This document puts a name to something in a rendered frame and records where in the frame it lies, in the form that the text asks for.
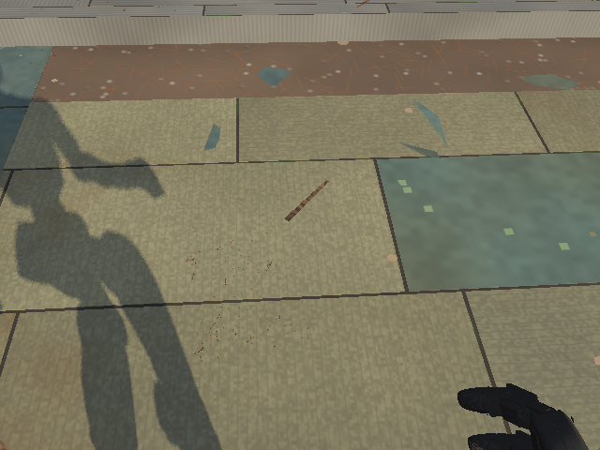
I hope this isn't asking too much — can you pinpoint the robot right hand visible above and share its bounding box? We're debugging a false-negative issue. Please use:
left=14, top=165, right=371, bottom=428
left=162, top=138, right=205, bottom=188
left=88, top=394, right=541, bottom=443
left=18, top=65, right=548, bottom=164
left=457, top=383, right=589, bottom=450

